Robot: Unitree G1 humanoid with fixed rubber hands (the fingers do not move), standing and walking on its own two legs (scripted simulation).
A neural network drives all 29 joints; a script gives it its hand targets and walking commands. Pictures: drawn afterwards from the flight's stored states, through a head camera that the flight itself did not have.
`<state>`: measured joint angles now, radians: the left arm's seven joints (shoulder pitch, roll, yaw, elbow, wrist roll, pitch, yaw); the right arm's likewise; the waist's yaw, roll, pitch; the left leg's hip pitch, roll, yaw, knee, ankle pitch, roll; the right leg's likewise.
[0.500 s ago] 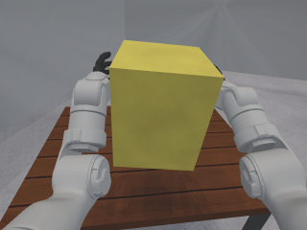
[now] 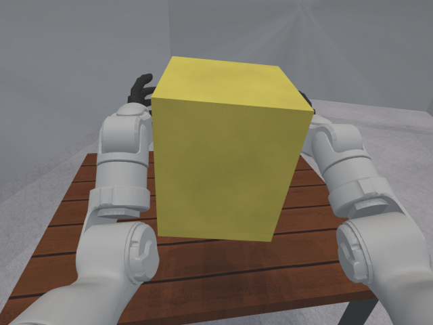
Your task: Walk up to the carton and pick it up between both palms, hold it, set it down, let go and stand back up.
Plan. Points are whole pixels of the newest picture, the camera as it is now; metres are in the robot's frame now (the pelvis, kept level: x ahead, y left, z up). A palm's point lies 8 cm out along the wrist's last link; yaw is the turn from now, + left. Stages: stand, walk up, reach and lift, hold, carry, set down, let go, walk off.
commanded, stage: set down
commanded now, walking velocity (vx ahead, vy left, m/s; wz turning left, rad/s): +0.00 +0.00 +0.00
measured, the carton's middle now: (220, 147) +0.35 +0.00 +0.25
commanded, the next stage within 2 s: none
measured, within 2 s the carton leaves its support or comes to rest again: neither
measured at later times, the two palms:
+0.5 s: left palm (136, 120) +0.40 +0.15 +0.28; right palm (286, 153) +0.37 -0.13 +0.23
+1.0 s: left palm (139, 128) +0.40 +0.15 +0.26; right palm (283, 169) +0.36 -0.13 +0.20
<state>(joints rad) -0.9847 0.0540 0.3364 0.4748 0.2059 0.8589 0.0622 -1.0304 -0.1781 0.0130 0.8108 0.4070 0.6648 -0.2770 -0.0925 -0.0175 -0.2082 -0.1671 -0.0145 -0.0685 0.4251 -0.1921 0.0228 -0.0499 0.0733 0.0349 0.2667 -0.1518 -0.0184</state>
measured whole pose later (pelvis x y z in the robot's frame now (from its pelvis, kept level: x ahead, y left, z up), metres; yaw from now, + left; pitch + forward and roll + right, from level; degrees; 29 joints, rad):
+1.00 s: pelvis +0.01 +0.04 +0.00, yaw -1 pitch -9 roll -2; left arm -0.92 0.03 0.32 0.52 0.30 0.61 -0.06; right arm -0.77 -0.03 -0.09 0.78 0.17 0.30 -0.23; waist -0.12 -0.06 -0.03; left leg -0.02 -0.06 -0.02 0.40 -0.21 0.08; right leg 0.09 0.02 0.05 0.24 -0.17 0.03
